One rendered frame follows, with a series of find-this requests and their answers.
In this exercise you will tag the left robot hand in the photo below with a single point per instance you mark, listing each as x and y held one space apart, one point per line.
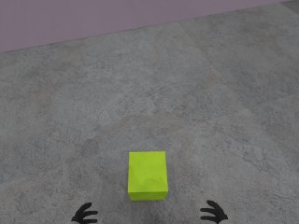
81 213

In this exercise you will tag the right robot hand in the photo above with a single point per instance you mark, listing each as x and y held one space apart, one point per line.
217 212

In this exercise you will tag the carton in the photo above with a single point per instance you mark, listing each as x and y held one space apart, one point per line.
147 176

